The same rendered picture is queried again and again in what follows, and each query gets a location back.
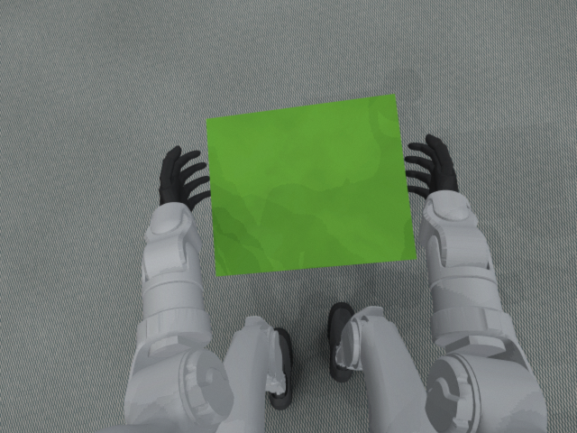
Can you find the robot left shin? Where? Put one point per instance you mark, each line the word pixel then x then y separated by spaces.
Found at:
pixel 277 382

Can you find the robot right forearm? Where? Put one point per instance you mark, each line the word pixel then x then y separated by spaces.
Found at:
pixel 468 318

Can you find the robot right upper arm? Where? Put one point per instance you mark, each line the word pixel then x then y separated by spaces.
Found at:
pixel 474 394

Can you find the robot left upper arm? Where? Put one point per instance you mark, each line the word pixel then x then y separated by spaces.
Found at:
pixel 186 393

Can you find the robot left forearm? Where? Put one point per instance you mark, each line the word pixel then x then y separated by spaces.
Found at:
pixel 173 312

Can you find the robot left hand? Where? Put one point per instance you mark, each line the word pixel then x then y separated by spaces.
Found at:
pixel 172 180

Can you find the left robot thigh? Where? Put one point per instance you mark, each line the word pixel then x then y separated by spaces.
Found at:
pixel 253 353

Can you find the robot right hand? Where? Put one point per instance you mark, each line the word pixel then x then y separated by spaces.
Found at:
pixel 443 176

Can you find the carton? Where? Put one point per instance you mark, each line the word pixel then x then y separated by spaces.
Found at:
pixel 309 187

